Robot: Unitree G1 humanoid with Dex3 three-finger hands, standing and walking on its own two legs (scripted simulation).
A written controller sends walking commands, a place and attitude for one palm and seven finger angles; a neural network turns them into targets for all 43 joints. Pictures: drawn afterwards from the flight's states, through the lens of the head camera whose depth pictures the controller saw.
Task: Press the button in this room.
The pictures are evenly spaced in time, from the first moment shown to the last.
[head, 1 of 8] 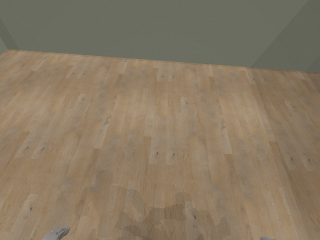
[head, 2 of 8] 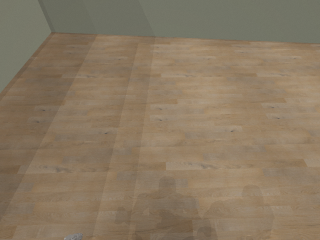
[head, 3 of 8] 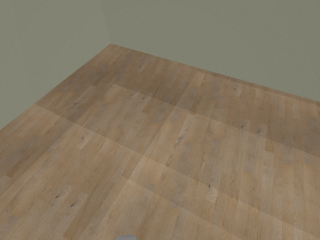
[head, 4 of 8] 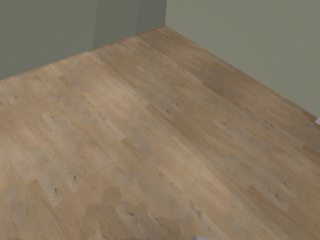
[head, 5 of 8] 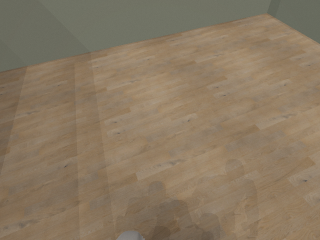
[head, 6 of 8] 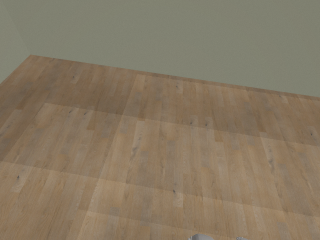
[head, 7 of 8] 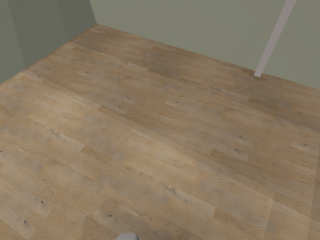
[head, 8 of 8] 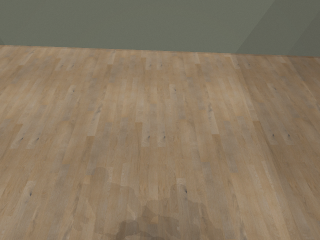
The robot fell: no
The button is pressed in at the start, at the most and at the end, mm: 0 0 0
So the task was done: no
